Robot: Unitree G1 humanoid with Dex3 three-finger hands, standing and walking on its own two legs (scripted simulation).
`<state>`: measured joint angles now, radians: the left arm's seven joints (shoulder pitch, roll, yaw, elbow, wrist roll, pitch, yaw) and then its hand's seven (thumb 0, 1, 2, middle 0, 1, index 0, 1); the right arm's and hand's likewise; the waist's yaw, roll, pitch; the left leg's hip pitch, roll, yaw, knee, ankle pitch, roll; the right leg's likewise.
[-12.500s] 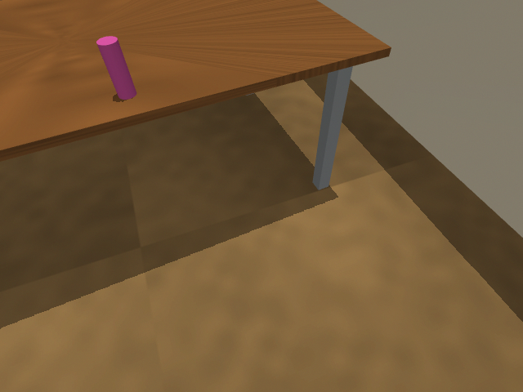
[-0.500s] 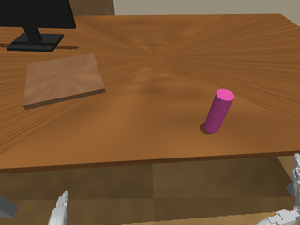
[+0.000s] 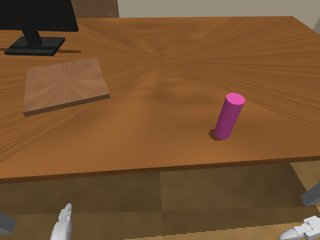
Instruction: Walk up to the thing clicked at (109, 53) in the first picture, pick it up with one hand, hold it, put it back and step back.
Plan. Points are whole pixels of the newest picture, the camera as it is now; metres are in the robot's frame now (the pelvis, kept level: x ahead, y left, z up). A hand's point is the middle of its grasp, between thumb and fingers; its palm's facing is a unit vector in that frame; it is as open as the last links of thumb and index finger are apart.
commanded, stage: rise first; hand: right
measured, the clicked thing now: (227, 117) +0.46 -0.20 +0.03
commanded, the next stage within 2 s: go down in 0.30 s
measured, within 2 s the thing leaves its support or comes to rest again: neither
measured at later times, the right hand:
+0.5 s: hand (310, 191) +0.19 -0.26 +0.12, palm faces +0.35 +0.84 -0.41, open 17.4 cm
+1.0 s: hand (316, 145) +0.28 -0.32 +0.13, palm faces +0.21 +0.97 -0.15, open 17.7 cm
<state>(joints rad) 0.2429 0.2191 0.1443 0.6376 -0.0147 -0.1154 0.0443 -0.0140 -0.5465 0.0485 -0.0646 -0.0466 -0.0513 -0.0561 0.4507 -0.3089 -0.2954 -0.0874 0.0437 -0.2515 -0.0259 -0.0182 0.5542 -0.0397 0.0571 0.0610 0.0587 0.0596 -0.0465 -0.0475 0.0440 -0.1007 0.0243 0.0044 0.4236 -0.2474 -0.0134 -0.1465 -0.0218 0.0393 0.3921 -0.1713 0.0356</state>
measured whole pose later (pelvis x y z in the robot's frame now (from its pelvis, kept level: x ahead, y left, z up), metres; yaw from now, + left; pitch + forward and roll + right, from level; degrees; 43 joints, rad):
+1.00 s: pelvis +0.01 +0.00 +0.00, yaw +0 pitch -1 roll +0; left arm 0.20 0.23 0.03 0.73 -0.03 -0.15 0.14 -0.01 -0.53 0.04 -0.06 -0.04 -0.05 -0.04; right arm -0.06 -0.49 -0.53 0.40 0.28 -0.17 0.40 -0.02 0.60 -0.05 0.04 0.06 0.05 0.06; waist 0.00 -0.02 -0.03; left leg -0.19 0.02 0.00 0.48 -0.27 -0.02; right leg -0.24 -0.02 0.04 0.46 -0.21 0.03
